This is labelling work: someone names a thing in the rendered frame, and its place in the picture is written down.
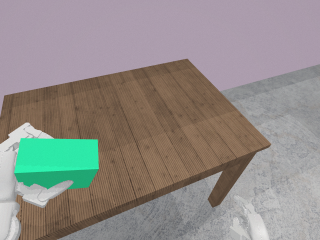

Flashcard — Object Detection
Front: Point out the left robot forearm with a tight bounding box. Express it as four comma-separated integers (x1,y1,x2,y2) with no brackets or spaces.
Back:
0,200,22,240

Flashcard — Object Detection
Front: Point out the right robot hand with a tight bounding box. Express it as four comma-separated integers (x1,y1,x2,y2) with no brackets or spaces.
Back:
230,194,270,240

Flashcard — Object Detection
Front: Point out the table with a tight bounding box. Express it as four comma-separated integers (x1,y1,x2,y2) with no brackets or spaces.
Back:
0,59,271,240

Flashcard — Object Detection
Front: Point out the left robot hand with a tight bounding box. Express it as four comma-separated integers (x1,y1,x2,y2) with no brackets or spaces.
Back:
0,122,74,208

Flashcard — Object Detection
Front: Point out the sponge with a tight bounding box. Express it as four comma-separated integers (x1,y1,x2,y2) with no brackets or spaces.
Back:
14,138,99,190

